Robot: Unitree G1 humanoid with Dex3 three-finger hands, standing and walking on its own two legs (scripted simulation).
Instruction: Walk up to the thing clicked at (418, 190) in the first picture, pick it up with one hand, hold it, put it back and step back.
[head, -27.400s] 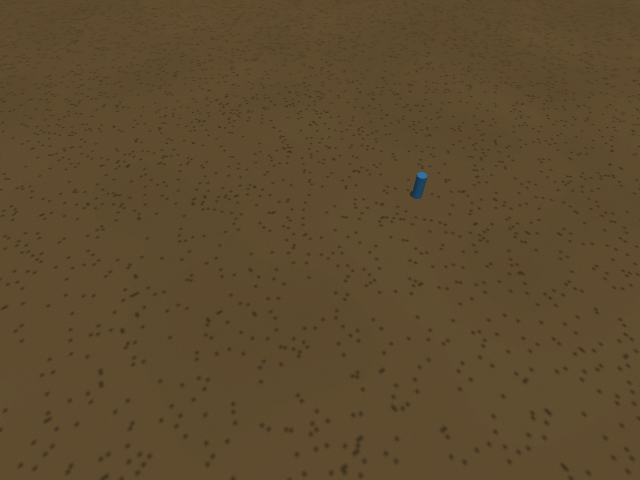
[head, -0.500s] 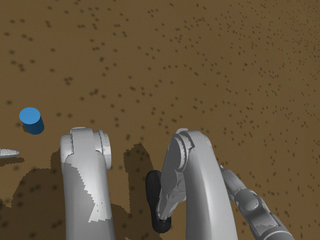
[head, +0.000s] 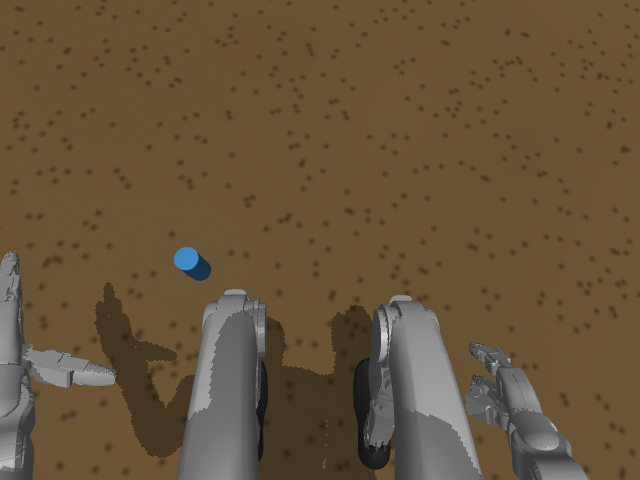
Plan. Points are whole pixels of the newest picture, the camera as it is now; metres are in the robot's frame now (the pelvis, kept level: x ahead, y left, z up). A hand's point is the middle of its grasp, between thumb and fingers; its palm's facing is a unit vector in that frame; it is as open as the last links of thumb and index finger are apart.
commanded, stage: home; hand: left
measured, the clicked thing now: (194, 264) +0.40 +0.26 -0.39
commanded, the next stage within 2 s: none
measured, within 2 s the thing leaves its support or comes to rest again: neither
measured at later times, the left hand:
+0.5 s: hand out of the picture +0.25 +0.24 +0.13, palm faces +0.22 -0.91 -0.35, open 17.3 cm
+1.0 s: hand out of the picture +0.23 +0.21 +0.21, palm faces +0.18 -0.94 -0.30, open 17.4 cm
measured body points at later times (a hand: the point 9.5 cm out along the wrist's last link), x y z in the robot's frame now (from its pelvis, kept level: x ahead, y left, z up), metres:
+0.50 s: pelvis +0.07 +0.01 +0.22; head +0.14 +0.04 +0.67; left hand +0.23 +0.29 +0.16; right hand +0.26 -0.23 +0.15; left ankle +0.08 +0.13 -0.42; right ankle +0.09 -0.12 -0.41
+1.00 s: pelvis +0.09 +0.01 +0.27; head +0.12 +0.02 +0.72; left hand +0.22 +0.26 +0.23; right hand +0.27 -0.21 +0.20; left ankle +0.08 +0.13 -0.42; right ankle +0.09 -0.12 -0.42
